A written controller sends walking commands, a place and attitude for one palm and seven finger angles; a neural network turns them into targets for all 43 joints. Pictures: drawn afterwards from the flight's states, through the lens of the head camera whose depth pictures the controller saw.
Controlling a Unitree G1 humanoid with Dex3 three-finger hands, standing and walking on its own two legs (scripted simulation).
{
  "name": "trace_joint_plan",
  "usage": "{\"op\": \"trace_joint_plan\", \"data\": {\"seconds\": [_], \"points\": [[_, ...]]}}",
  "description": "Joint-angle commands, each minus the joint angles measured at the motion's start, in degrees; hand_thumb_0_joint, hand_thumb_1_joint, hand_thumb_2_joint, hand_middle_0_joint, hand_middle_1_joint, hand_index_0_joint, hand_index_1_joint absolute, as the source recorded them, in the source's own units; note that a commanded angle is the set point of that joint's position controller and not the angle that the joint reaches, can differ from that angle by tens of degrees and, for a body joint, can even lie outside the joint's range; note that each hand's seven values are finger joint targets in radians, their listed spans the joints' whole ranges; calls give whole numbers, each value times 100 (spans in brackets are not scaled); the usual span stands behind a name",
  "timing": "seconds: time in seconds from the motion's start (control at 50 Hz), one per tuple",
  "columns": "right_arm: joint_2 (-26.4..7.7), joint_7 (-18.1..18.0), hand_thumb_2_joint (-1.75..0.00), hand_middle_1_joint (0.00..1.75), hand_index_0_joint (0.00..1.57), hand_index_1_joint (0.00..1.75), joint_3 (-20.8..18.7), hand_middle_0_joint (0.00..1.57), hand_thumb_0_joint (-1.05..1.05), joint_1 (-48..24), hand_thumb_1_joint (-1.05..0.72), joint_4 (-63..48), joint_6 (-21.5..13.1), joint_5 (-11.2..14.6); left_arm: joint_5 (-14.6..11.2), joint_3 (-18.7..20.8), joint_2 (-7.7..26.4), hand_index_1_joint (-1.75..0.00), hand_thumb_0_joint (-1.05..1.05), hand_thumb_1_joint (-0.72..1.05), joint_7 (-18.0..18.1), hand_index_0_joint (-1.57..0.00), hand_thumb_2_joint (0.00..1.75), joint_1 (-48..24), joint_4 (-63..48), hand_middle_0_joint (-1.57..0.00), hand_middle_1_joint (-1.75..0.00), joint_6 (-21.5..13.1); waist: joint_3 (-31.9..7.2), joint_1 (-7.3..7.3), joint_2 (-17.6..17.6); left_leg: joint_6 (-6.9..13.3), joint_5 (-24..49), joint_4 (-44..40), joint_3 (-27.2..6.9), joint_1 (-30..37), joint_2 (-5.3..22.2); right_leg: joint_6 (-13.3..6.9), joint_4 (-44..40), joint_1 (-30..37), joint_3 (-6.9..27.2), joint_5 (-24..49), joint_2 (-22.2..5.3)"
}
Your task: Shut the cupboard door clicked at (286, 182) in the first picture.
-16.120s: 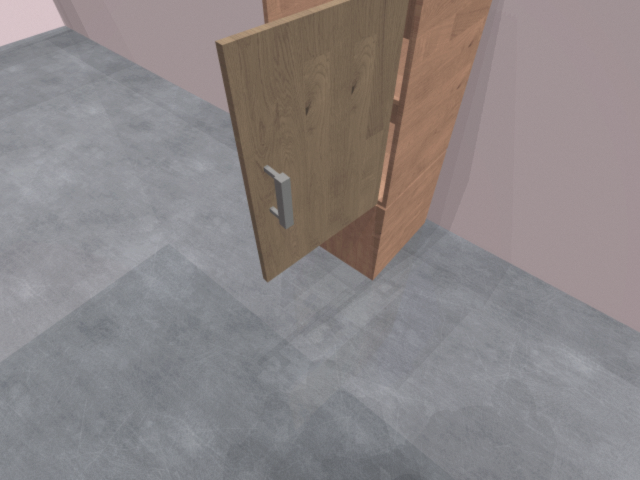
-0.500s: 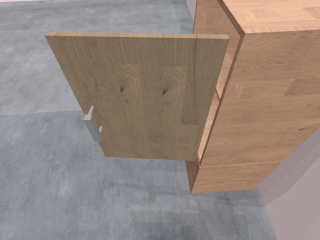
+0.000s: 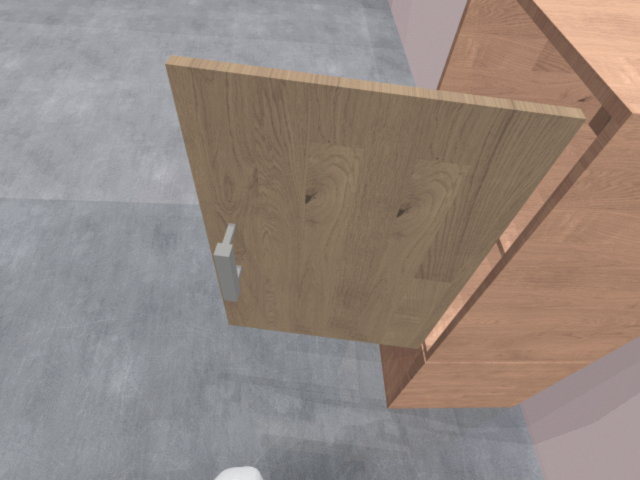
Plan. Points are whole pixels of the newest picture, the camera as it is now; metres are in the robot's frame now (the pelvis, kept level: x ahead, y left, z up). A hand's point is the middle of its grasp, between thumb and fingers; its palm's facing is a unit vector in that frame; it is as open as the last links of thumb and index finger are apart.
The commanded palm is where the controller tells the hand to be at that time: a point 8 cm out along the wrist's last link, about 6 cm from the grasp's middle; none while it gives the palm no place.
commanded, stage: come to a stop and stand still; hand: left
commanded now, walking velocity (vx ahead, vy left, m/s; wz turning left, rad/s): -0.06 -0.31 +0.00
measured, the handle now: (231, 263) +0.41 +0.18 -0.04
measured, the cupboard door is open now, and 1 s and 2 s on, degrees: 83 83 83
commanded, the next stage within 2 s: look again from close up in 0.92 s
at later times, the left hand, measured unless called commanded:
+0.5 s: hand out of the picture +0.03 +0.15 -0.15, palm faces -0.01 -0.97 -0.23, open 7.3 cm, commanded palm none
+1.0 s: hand out of the picture -0.06 +0.09 -0.15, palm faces +0.04 -0.99 -0.16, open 7.3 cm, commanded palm none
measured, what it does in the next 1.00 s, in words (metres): steps on the spot: right foot, then left foot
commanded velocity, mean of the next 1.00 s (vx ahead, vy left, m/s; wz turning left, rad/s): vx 0.00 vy -0.05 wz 0.00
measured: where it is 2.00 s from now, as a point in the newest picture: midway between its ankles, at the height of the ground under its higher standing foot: outside the picture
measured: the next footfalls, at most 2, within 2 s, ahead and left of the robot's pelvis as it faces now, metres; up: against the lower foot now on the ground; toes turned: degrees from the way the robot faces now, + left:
right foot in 0.42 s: -0.03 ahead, -0.13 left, +0.00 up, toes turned -4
left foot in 0.64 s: +0.00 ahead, +0.07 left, +0.00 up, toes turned +1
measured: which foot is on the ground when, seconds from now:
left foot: down 0.00-0.42, up 0.44-0.62, down 0.64-1.00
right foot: up 0.00-0.40, down 0.42-1.00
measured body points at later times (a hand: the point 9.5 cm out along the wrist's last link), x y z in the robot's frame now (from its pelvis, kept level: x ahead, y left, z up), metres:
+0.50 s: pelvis -0.04 -0.03 +0.01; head -0.02 -0.05 +0.46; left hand +0.03 +0.20 -0.13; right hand -0.06 -0.27 -0.15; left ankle +0.03 +0.11 -0.71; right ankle -0.07 -0.13 -0.72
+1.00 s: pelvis -0.03 -0.07 +0.02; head -0.02 -0.08 +0.47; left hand -0.06 +0.14 -0.14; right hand -0.04 -0.28 -0.15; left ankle -0.03 +0.08 -0.72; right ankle -0.07 -0.13 -0.72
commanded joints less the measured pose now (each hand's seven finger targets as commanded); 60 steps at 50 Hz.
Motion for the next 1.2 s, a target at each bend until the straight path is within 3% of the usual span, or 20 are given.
{"op": "trace_joint_plan", "data": {"seconds": [0.0, 0.04, 0.16, 0.22, 0.28, 0.34, 0.36, 0.4, 0.42, 0.5, 0.58, 0.62, 0.7, 0.8, 0.98, 1.0, 1.02, 1.06, 1.12, 1.18], "points": [[-789, -168, -90, 30, 20, 30, -50, 20, 0, 302, -90, -63, -63, -88, 3, -9, 117, -30, 0, 90, -21, -20, 90, 363, -171, -20, -30, -90, -400, -146, 1788, 848, 1998, -1948, -1659, 348, 1725, -148, 1340, -416, 276, 74, 229], [-790, -188, -90, 30, 20, 30, -34, 20, 0, 264, -90, -83, -30, -84, 2, 4, 157, -30, 0, 90, -108, -20, 90, 471, -129, -20, -30, -51, -554, -145, 1617, 803, 2011, -1861, -1336, 600, 1529, -102, 1472, -536, 185, 464, 368], [-951, -280, -90, 30, 20, 30, -194, 20, 0, 774, -90, 129, 0, -116, 34, 65, 173, -30, 0, 90, -189, -20, 90, -18, -408, -20, -30, 34, -723, -397, 1000, 975, 2372, -1763, -1540, 1308, 1870, -51, 1231, -936, 169, 244, 435], [-1032, -254, -90, 30, 20, 30, -247, 20, 0, 839, -90, 185, 26, -127, 23, 53, 76, -30, 0, 90, -220, -20, 90, -122, -459, -20, -30, 59, -827, -459, 1281, 914, 1968, -1842, -1500, 1447, 1779, -47, 693, -750, 7, 150, 453], [-1059, -211, -90, 30, 20, 30, -270, 20, 0, 795, -90, 186, 57, -167, -9, 25, -42, -30, 0, 90, -240, -20, 90, -149, -477, -20, -30, 9, -762, -451, 1478, 821, 1322, -1921, -1493, 1116, 1603, -142, -339, -191, -175, 74, 511], [-1008, -147, -90, 30, 20, 30, -303, 20, 0, 622, -90, 187, 117, -120, -21, 32, -75, -30, 0, 90, -212, -20, 90, 414, -240, -20, -30, -60, -808, -162, 1307, 444, -152, -1838, -1140, 363, 1180, -249, -1976, 1033, -484, 1181, 641], [-739, -128, -90, 30, 20, 30, -261, 20, 0, 630, -90, 197, 125, -85, 17, 36, 75, -30, 0, 90, -174, -20, 90, 533, -186, -20, -30, -113, -580, -94, 845, 228, -449, -1525, -891, -182, 867, -294, -2618, 1492, -285, 1460, 493], [-176, -76, -90, 30, 20, 30, -98, 20, 0, 349, -90, -10, 175, -24, 45, 69, 637, -30, 0, 90, -108, -20, 90, 369, -294, -20, -30, -163, -87, -34, -960, -212, -1160, -56, -83, -905, 65, -905, -3763, 714, 1579, 176, -1110], [-308, -37, -90, 30, 20, 30, -103, 20, 0, 251, -90, -39, 193, -41, 32, 12, 613, -30, 0, 90, -102, -20, 90, 0, -422, -20, -30, -172, -26, -51, -618, -126, -1271, 495, -369, -540, 157, -1115, -3870, 34, 1516, -218, -1241], [-159, -44, -90, 30, 20, 30, -49, 20, 0, 869, -90, 460, 210, -50, -25, -81, 157, -30, 0, 90, -72, -20, 90, -441, -380, -20, -30, -306, 267, -384, -496, -130, -438, 937, -330, -157, 164, -985, -3431, -85, 556, 1352, -482], [19, -92, -90, 30, 20, 30, 46, 20, 0, 1029, -90, 635, 107, -31, -52, -117, 107, -30, 0, 90, -77, -20, 90, -52, -165, -20, -30, -357, 67, -309, -58, -195, -5, -510, -252, 617, 132, -954, -2846, 142, 521, 2050, -393], [-49, -148, -90, 30, 20, 30, 96, 20, 0, 1170, -90, 767, -28, -17, -99, -167, -45, -30, 0, 90, -85, -20, 90, 147, -12, -20, -30, -384, -194, -274, 531, -95, 1217, -1285, -576, 1208, 368, -661, -2391, 271, 400, 2609, -107], [-165, -240, -90, 30, 20, 30, 138, 20, 0, 1024, -90, 980, -119, 7, -129, -178, -72, -30, 0, 90, -56, -20, 90, 308, 265, -20, -30, -392, -617, -138, 1315, 73, 2593, -1134, -655, 1337, 669, -394, -2311, 946, 238, 3080, 27], [-59, -245, -90, 30, 20, 30, 146, 20, 0, 920, -90, 1005, -46, 42, -87, -238, -111, -30, 0, 90, -61, -20, 90, 349, 437, -20, -30, -402, -107, -201, 407, -42, 1129, -1411, -557, 1183, 520, -354, -2741, 752, 342, 2926, -22], [-35, -206, -90, 30, 20, 30, 182, 20, 0, 984, -90, 1067, -42, 10, -72, -263, -192, -30, 0, 90, -36, -20, 90, 548, 513, -20, -30, -447, 85, -212, 348, -66, 825, -1613, -531, 1234, 414, -368, -3081, 598, 408, 2193, -18], [-314, -142, -90, 30, 20, 30, 125, 20, 0, 282, -90, 644, -178, 83, 27, -232, 34, -30, 0, 90, 223, -20, 90, 1106, 658, -20, -30, -675, -18, 75, 57, -183, 592, 120, -230, 533, 348, 218, -2853, 852, 1013, 6282, -508], [-52, -124, -90, 30, 20, 30, 135, 20, 0, 757, -90, 391, -100, 60, 9, -182, 246, -30, 0, 90, 214, -20, 90, 930, 391, -20, -30, -709, -542, -335, 189, -34, -465, 410, -582, 174, 130, 28, -2484, 1437, 1016, 6890, -817], [70, -109, -90, 30, 20, 30, 144, 20, 0, 789, -90, 391, -102, 42, 7, -180, 192, -30, 0, 90, 161, -20, 90, 722, 247, -20, -30, -709, -882, -305, 813, -20, -495, 369, -414, 187, 152, -631, -2261, 1668, 727, 7008, -784], [22, -102, -90, 30, 20, 30, 141, 20, 0, 1002, -90, 317, -86, 55, 3, -245, 25, -30, 0, 90, 118, -20, 90, 552, 120, -20, -30, -647, -760, -398, -157, -36, -220, -211, -340, 709, 85, -866, -2355, 1050, 538, 4939, -489], [-115, -97, -90, 30, 20, 30, 155, 20, 0, 1207, -90, 392, -99, 16, -43, -302, -100, -30, 0, 90, 74, -20, 90, 382, 33, -20, -30, -539, -22, -434, 220, 30, 327, -834, -565, 1037, 259, -641, -2577, 39, 507, 2211, -106]]}}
